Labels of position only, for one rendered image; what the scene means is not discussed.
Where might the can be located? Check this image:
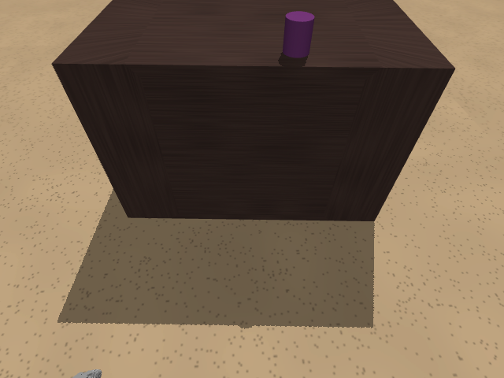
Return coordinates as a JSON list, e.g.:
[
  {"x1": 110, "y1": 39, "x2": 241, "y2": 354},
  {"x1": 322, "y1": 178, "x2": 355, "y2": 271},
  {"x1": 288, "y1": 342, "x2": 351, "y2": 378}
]
[{"x1": 283, "y1": 11, "x2": 315, "y2": 58}]

